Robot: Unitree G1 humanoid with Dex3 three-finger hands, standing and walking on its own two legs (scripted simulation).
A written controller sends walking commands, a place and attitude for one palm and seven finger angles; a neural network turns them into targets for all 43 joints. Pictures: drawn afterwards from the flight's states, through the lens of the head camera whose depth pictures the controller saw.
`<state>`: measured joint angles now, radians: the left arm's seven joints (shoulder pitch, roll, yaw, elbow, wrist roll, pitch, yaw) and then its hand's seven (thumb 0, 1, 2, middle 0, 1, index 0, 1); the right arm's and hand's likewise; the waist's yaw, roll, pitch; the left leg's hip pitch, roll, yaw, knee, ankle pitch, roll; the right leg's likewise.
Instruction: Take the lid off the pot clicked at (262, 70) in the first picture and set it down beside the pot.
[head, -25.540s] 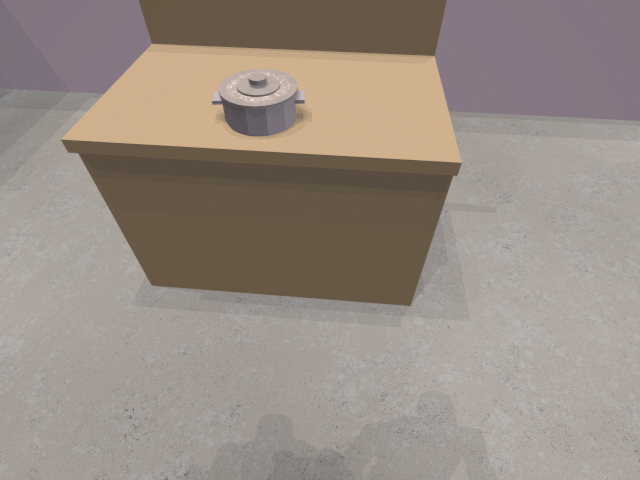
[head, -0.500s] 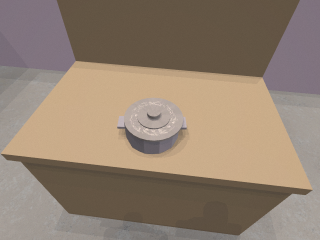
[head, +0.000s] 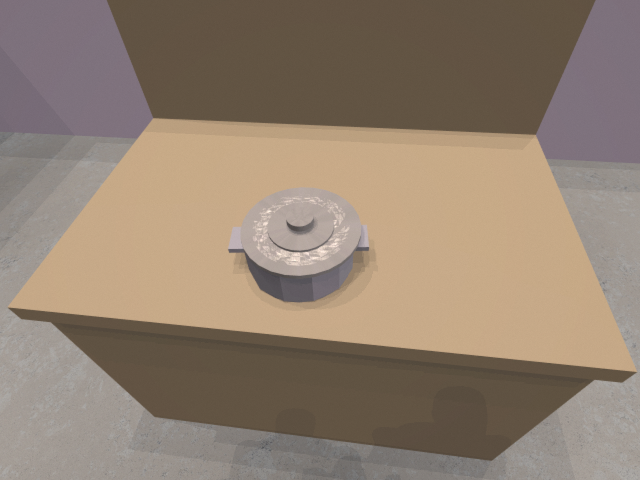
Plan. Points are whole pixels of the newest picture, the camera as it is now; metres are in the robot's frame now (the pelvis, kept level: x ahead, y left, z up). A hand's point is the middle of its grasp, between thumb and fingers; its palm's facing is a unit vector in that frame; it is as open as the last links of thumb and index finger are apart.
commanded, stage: look again from close up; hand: left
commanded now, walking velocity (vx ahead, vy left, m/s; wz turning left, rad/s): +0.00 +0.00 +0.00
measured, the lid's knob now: (300, 219) +0.50 +0.07 +0.02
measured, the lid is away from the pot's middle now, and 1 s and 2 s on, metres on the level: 0.01 0.01 0.01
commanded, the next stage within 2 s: lift the closed hand beside the body in 0.52 s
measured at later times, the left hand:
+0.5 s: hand out of the picture +0.01 +0.16 -0.17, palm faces +0.01 -0.98 -0.19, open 7.4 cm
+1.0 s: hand out of the picture +0.13 +0.18 -0.06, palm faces +0.13 -0.97 -0.19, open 4.8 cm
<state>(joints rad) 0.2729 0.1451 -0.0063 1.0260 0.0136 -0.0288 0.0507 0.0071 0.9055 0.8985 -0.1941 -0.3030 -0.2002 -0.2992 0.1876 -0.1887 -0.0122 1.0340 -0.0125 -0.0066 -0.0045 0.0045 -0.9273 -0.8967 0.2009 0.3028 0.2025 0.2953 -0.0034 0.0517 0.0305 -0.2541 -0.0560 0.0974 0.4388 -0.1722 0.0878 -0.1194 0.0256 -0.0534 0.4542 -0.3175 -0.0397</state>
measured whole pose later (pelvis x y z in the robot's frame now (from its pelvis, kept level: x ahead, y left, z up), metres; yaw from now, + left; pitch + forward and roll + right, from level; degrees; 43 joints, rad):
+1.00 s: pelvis -0.01 +0.00 +0.00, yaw +1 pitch -1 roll -1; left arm 0.50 0.19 0.03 0.21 -0.02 -0.07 0.04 0.02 0.91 0.90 -0.66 -0.82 -0.67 -0.81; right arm 0.16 -0.25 0.00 0.54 0.04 -0.08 -0.02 0.02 -0.91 -0.90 0.20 0.30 0.20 0.30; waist 0.00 0.00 -0.02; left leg -0.29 -0.05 0.08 0.47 -0.17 0.09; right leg -0.14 0.03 -0.07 0.47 -0.31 -0.04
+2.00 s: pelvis +0.01 -0.01 +0.00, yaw +1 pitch -2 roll +0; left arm 0.66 0.29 0.16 -0.27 -0.04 -0.09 0.08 0.02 0.89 0.90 -1.29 -1.50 -1.30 -1.50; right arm 0.19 -0.22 0.02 0.55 0.02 -0.05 -0.03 0.02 -0.90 -0.90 0.20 0.30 0.20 0.30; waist 0.05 0.05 0.02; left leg -0.20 -0.05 0.07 0.41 -0.18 0.07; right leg -0.03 0.04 -0.07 0.36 -0.29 -0.05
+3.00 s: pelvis -0.02 +0.00 +0.00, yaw +1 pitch +0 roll -2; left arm 0.13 0.65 0.06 -0.13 0.77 -0.09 -0.21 0.00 0.01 1.19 -0.92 -0.42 -0.92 -0.42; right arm 0.12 -0.28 0.01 0.56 0.05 0.18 0.04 0.02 -0.91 -0.90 0.20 0.30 0.20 0.30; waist 0.03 0.13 0.04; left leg -0.30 -0.05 0.07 0.44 -0.14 0.10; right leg -0.13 0.04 -0.08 0.41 -0.27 -0.04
